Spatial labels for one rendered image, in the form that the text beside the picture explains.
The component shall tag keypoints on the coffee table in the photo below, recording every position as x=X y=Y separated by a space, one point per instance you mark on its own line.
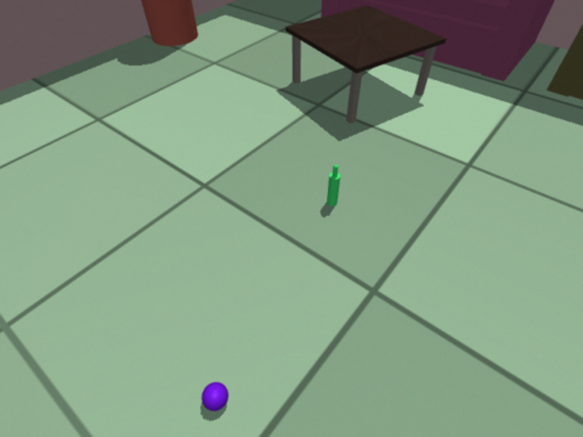
x=361 y=39

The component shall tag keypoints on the sofa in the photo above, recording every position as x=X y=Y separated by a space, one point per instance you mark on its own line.
x=489 y=37

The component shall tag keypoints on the armchair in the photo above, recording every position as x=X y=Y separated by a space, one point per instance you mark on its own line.
x=568 y=80

